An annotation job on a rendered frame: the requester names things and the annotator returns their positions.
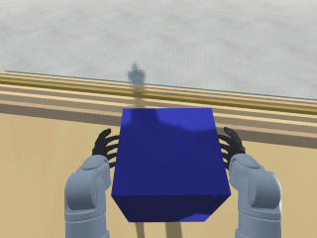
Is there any right robot forearm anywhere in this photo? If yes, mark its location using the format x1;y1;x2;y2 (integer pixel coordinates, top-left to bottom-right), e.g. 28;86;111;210
228;153;282;238

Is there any right robot hand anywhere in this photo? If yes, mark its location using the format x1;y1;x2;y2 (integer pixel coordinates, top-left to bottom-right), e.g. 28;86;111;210
217;127;246;170

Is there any carton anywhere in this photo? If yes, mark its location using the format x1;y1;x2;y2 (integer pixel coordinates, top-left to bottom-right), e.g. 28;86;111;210
111;108;232;223

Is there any left robot hand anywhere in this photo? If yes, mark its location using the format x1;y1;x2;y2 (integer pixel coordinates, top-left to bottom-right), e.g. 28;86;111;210
91;128;120;169

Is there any left robot forearm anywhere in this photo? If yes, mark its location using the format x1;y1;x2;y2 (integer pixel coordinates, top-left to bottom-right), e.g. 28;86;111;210
64;155;112;238

